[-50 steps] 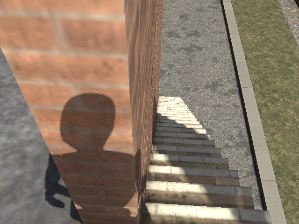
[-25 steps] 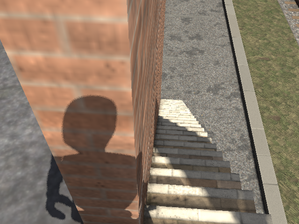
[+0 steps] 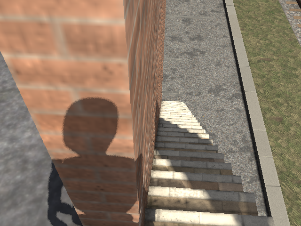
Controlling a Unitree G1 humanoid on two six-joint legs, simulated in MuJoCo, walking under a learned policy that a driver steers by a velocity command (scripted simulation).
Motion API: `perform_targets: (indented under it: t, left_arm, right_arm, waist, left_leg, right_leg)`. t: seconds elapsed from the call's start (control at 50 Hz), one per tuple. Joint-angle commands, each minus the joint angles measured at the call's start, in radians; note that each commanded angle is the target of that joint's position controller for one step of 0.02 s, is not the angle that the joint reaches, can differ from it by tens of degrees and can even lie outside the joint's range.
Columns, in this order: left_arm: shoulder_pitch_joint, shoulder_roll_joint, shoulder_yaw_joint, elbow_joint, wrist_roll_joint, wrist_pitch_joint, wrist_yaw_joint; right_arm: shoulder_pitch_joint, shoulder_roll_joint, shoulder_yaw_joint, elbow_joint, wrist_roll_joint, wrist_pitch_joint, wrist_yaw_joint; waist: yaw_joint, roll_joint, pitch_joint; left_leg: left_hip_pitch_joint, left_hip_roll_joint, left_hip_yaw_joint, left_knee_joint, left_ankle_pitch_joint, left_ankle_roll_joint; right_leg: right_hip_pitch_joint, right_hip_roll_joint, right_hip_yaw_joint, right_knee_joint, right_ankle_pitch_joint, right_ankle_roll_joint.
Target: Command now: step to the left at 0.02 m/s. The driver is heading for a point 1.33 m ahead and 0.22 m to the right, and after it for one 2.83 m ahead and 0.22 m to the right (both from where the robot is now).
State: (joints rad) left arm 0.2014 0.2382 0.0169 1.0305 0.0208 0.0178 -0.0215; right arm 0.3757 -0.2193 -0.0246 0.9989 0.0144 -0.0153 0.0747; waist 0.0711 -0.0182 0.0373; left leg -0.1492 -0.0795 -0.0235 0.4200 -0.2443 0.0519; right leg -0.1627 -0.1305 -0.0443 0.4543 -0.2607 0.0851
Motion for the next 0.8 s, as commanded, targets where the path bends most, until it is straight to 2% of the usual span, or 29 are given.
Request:
perform_targets:
  t: [0.02, 0.04, 0.06, 0.08, 0.1, 0.12, 0.14, 0.16, 0.2, 0.32, 0.6, 0.64, 0.8]
  left_arm:
    - [0.022, 0.108, 0.020, -0.029, 0.000, -0.007, 0.002]
    - [0.024, 0.106, 0.020, -0.028, 0.000, -0.007, 0.002]
    - [0.117, 0.176, 0.052, 0.010, 0.026, 0.004, 0.012]
    - [0.018, 0.066, 0.016, -0.014, 0.005, -0.006, 0.003]
    - [0.036, 0.061, 0.014, -0.016, -0.004, -0.005, 0.000]
    - [0.013, 0.079, 0.014, -0.023, -0.017, -0.010, -0.004]
    - [0.023, 0.098, 0.018, -0.017, -0.020, -0.014, -0.009]
    - [0.038, 0.092, 0.015, -0.005, -0.016, -0.012, -0.008]
    - [0.051, 0.093, 0.014, 0.005, -0.007, -0.012, -0.010]
    - [0.055, 0.087, 0.014, 0.008, -0.007, -0.012, -0.012]
    - [0.061, 0.076, 0.021, 0.012, -0.009, -0.027, -0.014]
    - [0.069, 0.074, 0.022, 0.015, -0.008, -0.026, -0.014]
    - [0.070, 0.072, 0.025, 0.011, -0.012, -0.038, -0.013]
  right_arm:
    - [0.087, -0.103, -0.019, -0.009, 0.001, -0.005, -0.002]
    - [0.088, -0.102, -0.018, -0.006, 0.001, -0.005, -0.002]
    - [0.211, -0.156, -0.044, 0.022, -0.029, -0.009, -0.008]
    - [0.017, -0.042, 0.004, -0.032, -0.005, -0.031, 0.008]
    - [0.008, -0.062, 0.000, -0.022, 0.015, -0.028, 0.018]
    - [0.033, -0.086, -0.007, -0.029, 0.015, -0.037, 0.015]
    - [0.057, -0.114, -0.016, -0.017, 0.019, -0.040, 0.011]
    - [0.069, -0.116, -0.018, -0.016, 0.005, -0.036, 0.011]
    - [0.098, -0.097, -0.013, 0.003, 0.000, -0.029, 0.009]
    - [0.081, -0.091, -0.011, 0.013, 0.006, -0.028, 0.009]
    - [0.066, -0.089, -0.007, 0.038, 0.009, -0.038, 0.002]
    - [0.072, -0.085, -0.005, 0.045, 0.008, -0.037, 0.002]
    - [0.059, -0.088, -0.005, 0.050, 0.011, -0.044, -0.002]
  waist:
    - [-0.001, 0.007, 0.024]
    - [-0.001, 0.007, 0.025]
    - [-0.051, 0.040, 0.036]
    - [0.005, 0.017, 0.153]
    - [0.022, 0.044, 0.073]
    - [-0.003, -0.002, 0.010]
    - [-0.005, 0.003, -0.016]
    - [-0.013, 0.003, -0.019]
    - [-0.020, 0.005, 0.015]
    - [-0.016, 0.011, 0.026]
    - [-0.019, 0.005, 0.029]
    - [-0.020, 0.007, 0.046]
    - [-0.022, 0.005, 0.024]
  left_leg:
    - [0.017, 0.043, -0.045, -0.077, 0.188, 0.025]
    - [0.017, 0.043, -0.045, -0.076, 0.188, 0.024]
    - [0.030, 0.100, -0.125, -0.167, -0.360, 0.092]
    - [-0.102, 0.104, -0.132, -0.150, -0.118, 0.031]
    - [-0.086, 0.099, -0.124, -0.125, 0.082, 0.019]
    - [-0.023, 0.069, -0.066, -0.076, 0.256, 0.014]
    - [0.020, 0.061, -0.047, -0.039, 0.346, 0.009]
    - [0.039, 0.054, -0.042, -0.036, 0.334, 0.013]
    - [0.028, 0.057, -0.036, -0.035, 0.303, 0.012]
    - [-0.004, 0.056, -0.036, -0.041, 0.217, 0.007]
    - [-0.041, 0.054, -0.030, -0.027, 0.154, 0.004]
    - [-0.053, 0.055, -0.033, -0.041, 0.089, 0.005]
    - [-0.049, 0.059, -0.028, -0.010, 0.162, 0.006]
  right_leg:
    - [-0.068, 0.046, -0.065, -0.053, 0.120, -0.036]
    - [-0.068, 0.046, -0.065, -0.052, 0.119, -0.036]
    - [-0.102, 0.049, -0.052, -0.020, -0.284, -0.059]
    - [-0.113, 0.018, -0.026, -0.058, 0.041, -0.024]
    - [-0.019, 0.027, -0.037, -0.074, 0.153, -0.010]
    - [-0.010, 0.042, -0.049, -0.036, 0.208, -0.021]
    - [-0.013, 0.040, -0.051, -0.022, 0.258, -0.027]
    - [-0.033, 0.048, -0.055, -0.028, 0.226, -0.030]
    - [-0.054, 0.053, -0.058, -0.035, 0.186, -0.019]
    - [-0.058, 0.054, -0.058, -0.030, 0.135, -0.022]
    - [-0.069, 0.053, -0.054, -0.009, 0.113, -0.031]
    - [-0.075, 0.052, -0.051, -0.017, 0.066, -0.032]
    - [-0.076, 0.053, -0.052, 0.008, 0.123, -0.036]
